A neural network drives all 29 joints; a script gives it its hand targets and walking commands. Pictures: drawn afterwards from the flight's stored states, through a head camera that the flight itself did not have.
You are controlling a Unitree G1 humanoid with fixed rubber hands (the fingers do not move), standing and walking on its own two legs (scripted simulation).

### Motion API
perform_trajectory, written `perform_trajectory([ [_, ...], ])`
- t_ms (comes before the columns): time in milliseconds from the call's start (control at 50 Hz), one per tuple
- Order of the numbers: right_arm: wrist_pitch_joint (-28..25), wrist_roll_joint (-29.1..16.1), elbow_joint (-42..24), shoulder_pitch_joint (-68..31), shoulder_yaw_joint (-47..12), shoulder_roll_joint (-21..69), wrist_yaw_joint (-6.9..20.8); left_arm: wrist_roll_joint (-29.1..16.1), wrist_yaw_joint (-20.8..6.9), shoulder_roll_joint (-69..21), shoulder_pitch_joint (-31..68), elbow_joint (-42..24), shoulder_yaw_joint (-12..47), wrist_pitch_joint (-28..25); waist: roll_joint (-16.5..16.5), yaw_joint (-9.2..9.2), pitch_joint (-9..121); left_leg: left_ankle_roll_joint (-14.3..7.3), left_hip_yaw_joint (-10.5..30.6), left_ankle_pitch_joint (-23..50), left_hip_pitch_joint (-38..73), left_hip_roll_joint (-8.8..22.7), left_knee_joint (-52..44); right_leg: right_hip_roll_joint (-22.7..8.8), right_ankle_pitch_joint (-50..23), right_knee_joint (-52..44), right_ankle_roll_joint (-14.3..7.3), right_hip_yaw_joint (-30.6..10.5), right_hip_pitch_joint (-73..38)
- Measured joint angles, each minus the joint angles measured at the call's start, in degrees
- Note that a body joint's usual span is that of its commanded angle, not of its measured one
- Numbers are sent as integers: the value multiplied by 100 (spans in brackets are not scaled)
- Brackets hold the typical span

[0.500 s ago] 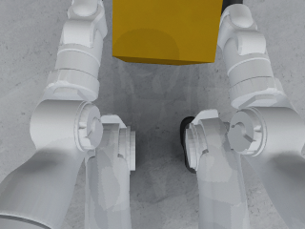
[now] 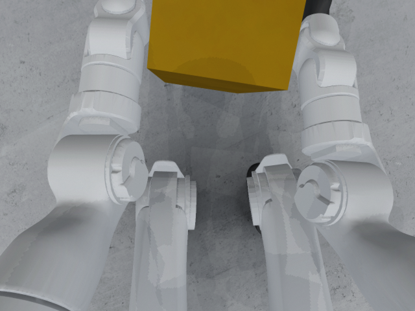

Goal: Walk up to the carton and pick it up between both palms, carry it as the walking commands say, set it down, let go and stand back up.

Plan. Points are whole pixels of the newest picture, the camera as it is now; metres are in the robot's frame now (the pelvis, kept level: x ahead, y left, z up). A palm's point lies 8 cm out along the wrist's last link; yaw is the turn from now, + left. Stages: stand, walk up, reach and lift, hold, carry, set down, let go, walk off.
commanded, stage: reach and lift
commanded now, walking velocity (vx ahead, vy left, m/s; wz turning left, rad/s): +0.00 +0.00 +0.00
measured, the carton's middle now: out of the picture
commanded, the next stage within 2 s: none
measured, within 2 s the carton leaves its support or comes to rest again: neither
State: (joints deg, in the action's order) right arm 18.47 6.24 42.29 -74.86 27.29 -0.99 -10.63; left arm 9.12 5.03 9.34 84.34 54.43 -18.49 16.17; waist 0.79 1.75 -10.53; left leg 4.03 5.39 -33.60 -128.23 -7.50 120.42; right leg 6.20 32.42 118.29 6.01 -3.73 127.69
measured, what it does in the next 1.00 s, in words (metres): rises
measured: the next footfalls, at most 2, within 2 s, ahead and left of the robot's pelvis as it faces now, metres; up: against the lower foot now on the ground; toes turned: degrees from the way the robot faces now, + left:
none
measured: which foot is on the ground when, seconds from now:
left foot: down 0.00-1.00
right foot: down 0.00-1.00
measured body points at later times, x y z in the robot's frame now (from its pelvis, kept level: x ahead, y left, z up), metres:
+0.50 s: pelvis +0.01 +0.00 +0.04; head +0.34 +0.02 +0.34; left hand +0.57 +0.12 -0.08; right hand +0.53 -0.14 -0.08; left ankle +0.10 +0.13 -0.37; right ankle +0.11 -0.14 -0.37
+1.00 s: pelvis +0.00 +0.00 +0.09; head +0.30 +0.02 +0.42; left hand +0.54 +0.12 +0.00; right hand +0.51 -0.14 -0.01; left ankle +0.10 +0.13 -0.37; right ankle +0.11 -0.14 -0.37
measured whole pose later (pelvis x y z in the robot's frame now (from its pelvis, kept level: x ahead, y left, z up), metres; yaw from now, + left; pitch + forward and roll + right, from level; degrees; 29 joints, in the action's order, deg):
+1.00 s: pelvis +0.00 +0.00 +0.09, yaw +1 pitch +42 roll -3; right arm 23.6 12.6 35.2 -64.7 32.3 4.5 -6.9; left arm 13.3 4.5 2.4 72.3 47.4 -22.8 19.9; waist 1.4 2.5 1.2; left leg 3.8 7.2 -29.6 -115.6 -8.9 103.3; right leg 6.5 29.0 101.1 6.0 -5.0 114.6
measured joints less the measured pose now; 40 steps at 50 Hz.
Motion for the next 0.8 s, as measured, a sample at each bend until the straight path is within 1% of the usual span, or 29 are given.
perform_trajectory([
  [180,161,228,-264,96,184,113,126,207,-39,-170,-216,-335,-141,121,-24,29,225,-25,26,36,111,-12,-341,13,-29,-357,12,-24,-129],
  [420,248,214,-624,471,153,222,170,90,33,-313,-588,-678,4,206,-13,37,492,-36,81,33,332,-70,-632,9,3,-667,25,-34,-384],
  [520,277,263,-650,641,195,277,210,117,52,-400,-757,-682,-24,212,8,48,673,-34,108,65,502,-89,-813,10,-20,-849,20,-42,-559],
  [660,318,427,-587,795,346,356,295,282,51,-543,-896,-576,-200,224,36,55,893,-33,129,167,750,-101,-1107,20,-119,-1134,13,-71,-802],
  [800,404,546,-600,853,457,443,330,405,-14,-614,-974,-560,-384,276,50,63,1025,-27,140,288,944,-111,-1363,36,-239,-1379,16,-108,-987],
])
